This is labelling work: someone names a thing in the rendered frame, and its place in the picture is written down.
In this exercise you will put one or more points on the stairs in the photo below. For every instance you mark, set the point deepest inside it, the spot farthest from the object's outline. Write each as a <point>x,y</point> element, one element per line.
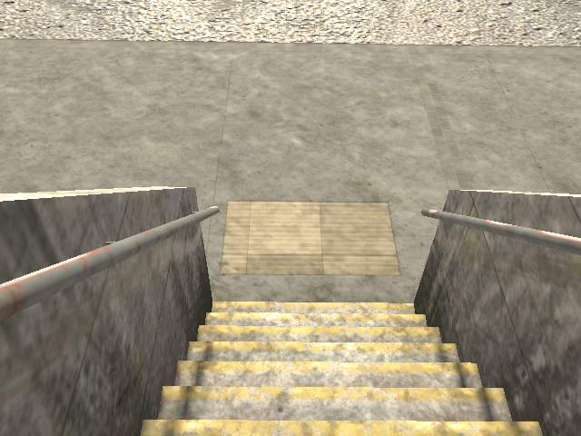
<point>327,369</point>

